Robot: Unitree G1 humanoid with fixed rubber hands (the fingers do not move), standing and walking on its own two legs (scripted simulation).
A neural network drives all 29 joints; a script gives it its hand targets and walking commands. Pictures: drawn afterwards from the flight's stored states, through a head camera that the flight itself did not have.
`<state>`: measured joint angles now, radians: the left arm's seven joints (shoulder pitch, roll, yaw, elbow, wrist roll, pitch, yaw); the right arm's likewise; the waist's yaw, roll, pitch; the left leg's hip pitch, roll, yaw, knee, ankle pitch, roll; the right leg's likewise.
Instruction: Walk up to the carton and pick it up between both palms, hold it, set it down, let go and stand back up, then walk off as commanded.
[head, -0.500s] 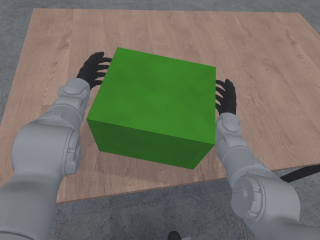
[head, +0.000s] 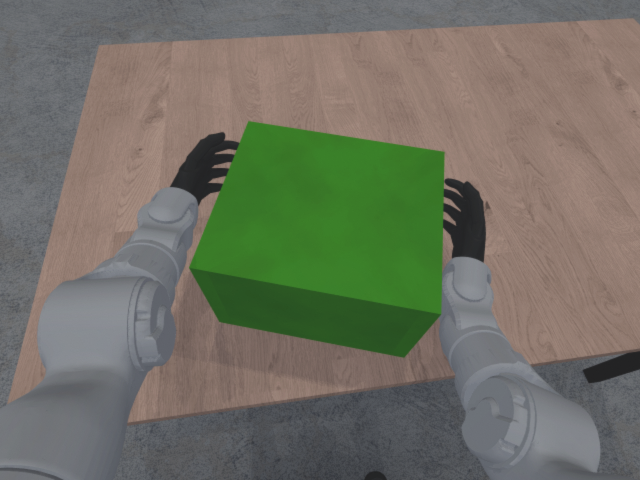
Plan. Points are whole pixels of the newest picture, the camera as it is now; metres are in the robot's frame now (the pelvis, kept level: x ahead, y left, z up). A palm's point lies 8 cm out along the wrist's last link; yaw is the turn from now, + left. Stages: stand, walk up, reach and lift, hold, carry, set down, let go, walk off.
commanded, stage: reach and lift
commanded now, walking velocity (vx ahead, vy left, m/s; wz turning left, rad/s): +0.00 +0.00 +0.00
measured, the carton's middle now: (327, 240) +0.42 -0.04 +0.00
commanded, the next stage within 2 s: none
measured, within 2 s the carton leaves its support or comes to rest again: leaves its support in 0.80 s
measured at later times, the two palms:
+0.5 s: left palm (180, 206) +0.46 +0.14 +0.06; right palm (461, 246) +0.37 -0.20 +0.03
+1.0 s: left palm (190, 227) +0.41 +0.12 +0.08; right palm (494, 247) +0.35 -0.23 +0.06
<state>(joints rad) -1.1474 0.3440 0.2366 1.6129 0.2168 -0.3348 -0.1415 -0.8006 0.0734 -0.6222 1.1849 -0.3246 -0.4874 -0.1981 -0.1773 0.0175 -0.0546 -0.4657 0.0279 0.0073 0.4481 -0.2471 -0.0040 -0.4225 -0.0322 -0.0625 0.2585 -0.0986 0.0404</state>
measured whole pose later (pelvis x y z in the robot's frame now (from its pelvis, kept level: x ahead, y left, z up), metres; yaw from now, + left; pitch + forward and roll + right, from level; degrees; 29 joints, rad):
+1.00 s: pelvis -0.02 -0.02 +0.01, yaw +2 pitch +10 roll -1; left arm -0.90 0.23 0.05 1.34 -0.04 -0.22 -0.02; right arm -0.68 -0.03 -0.30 1.02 -0.04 -0.25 -0.15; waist -0.13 0.04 -0.10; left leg -0.34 0.02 0.01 0.32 -0.15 0.00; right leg -0.33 -0.04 -0.09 0.21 -0.06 0.02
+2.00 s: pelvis -0.02 -0.02 +0.01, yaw +3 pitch -4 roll -1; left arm -0.53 0.07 0.23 0.40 0.16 0.39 -0.05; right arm -0.54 -0.09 -0.13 0.59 0.09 0.12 -0.12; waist -0.09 -0.02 0.03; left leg -0.04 0.01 -0.03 0.30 -0.18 -0.01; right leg -0.04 -0.04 -0.08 0.24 -0.12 0.03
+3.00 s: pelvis -0.03 -0.03 +0.01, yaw +4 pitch -9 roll -1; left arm -0.45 0.01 0.24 0.04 0.26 0.64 -0.07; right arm -0.51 -0.12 -0.08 0.43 0.16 0.24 -0.10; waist -0.09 -0.03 0.07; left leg 0.02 0.02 -0.05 0.32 -0.19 -0.02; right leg 0.04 -0.02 -0.08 0.24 -0.13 0.01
